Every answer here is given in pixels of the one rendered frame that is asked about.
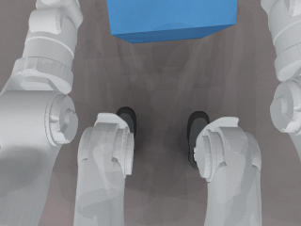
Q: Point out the left robot upper arm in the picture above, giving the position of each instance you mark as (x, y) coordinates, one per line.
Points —
(34, 124)

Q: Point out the left robot foot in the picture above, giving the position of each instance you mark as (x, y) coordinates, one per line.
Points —
(128, 115)

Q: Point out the robot right shin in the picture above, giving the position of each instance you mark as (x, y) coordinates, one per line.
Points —
(232, 122)

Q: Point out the carton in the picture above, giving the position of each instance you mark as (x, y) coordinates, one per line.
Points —
(141, 21)

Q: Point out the right robot upper arm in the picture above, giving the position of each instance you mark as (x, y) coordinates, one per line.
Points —
(285, 110)

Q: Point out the left robot forearm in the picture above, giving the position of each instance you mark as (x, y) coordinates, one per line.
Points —
(48, 49)

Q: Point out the right robot forearm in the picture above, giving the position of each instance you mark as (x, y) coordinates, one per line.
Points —
(284, 23)

